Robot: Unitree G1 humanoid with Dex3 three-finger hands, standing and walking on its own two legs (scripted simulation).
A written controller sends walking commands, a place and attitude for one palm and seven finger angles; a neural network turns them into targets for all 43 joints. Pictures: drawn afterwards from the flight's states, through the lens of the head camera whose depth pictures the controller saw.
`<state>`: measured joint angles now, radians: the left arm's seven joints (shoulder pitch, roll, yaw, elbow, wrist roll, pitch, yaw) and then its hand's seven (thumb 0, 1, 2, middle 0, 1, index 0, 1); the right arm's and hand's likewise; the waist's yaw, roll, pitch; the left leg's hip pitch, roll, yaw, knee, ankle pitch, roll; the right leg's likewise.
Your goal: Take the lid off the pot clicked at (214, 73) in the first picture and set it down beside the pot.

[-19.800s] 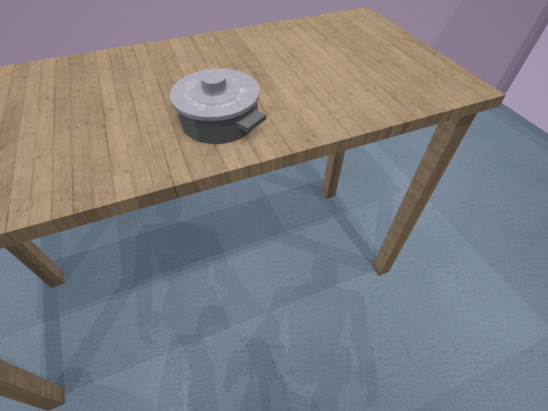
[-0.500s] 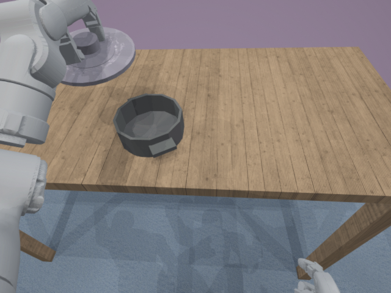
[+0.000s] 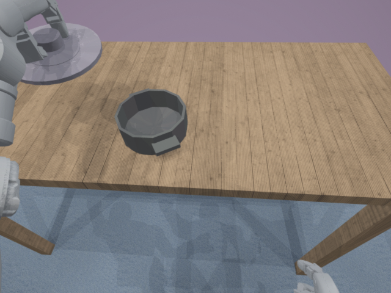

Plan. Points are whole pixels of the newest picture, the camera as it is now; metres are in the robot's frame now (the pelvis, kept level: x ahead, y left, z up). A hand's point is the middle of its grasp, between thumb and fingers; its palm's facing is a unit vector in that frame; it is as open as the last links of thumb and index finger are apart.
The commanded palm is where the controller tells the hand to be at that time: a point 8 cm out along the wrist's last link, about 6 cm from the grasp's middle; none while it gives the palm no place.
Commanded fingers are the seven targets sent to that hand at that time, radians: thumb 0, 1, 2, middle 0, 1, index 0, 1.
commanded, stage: move the lid sideways beside the pot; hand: left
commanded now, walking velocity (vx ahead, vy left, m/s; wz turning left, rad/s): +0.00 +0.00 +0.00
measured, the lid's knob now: (48, 39) +0.48 +0.27 +0.28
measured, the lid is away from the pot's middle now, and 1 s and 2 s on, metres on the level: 0.16 0.24 0.23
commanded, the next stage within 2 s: lower the lid onto the table in 0.80 s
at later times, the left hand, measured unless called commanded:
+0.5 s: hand (1, 46) +0.44 +0.32 +0.29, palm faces -0.16 -0.09 -0.98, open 7.9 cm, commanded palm +0.42 +0.34 +0.37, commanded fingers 0.00 0.59 1.10 -1.13 -1.13 -0.81 -0.96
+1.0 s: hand out of the picture +0.44 +0.34 +0.28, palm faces -0.17 -0.13 -0.98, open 7.9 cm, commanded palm +0.43 +0.35 +0.36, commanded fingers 0.00 0.59 1.10 -1.13 -1.13 -0.81 -0.96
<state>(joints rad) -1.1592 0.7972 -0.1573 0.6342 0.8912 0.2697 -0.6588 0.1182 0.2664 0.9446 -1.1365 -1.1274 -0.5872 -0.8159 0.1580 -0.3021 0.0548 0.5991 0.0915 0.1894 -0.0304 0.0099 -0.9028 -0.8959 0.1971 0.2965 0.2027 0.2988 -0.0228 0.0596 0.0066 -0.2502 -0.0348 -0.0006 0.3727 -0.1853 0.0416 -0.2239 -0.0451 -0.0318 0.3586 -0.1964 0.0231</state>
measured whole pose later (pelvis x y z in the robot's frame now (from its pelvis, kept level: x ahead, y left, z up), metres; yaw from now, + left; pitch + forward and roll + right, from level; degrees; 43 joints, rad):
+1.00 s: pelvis +0.01 +0.00 +0.00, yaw +0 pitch +5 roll -1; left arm -1.19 0.94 -0.07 0.82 0.94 0.20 -0.66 0.12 0.27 0.95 -1.14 -1.13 -0.58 -0.81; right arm 0.21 -0.32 0.05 0.63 0.10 0.21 -0.04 0.01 -0.90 -0.90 0.20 0.30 0.20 0.30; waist -0.04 0.05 0.03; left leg -0.27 -0.03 -0.01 0.39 -0.21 0.04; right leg -0.22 -0.04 -0.04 0.33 -0.19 0.02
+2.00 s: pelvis +0.01 +0.00 +0.00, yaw +0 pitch +5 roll -1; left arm -1.05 0.91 -0.01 0.87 0.92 0.15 -0.61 0.12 0.29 0.95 -1.13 -1.13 -0.57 -0.81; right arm 0.25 -0.32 0.04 0.62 0.10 0.20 -0.04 0.01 -0.90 -0.90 0.20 0.30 0.20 0.30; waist -0.08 0.05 0.01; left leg -0.31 -0.02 0.00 0.45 -0.23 0.05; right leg -0.25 -0.03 -0.03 0.37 -0.21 0.03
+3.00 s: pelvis +0.00 +0.01 -0.01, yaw -1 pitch +7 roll -2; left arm -1.06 0.87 -0.06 1.08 0.92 0.02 -0.55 0.12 0.30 0.94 -1.13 -1.13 -0.56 -0.82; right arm 0.29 -0.31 0.04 0.68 0.09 0.18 -0.05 0.01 -0.90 -0.90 0.20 0.30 0.20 0.30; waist -0.11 0.03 -0.01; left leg -0.39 -0.02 0.00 0.52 -0.26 0.06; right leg -0.32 -0.03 -0.03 0.41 -0.21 0.03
